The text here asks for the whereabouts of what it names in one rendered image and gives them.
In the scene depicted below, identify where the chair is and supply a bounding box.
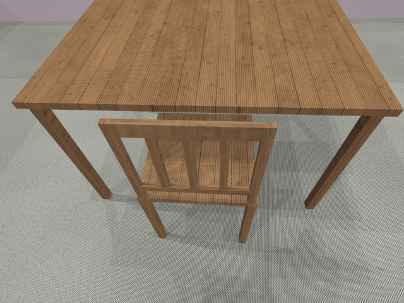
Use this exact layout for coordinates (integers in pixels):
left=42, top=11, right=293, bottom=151
left=97, top=113, right=278, bottom=243

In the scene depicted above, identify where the table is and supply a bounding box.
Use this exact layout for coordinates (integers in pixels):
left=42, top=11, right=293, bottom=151
left=11, top=0, right=404, bottom=210

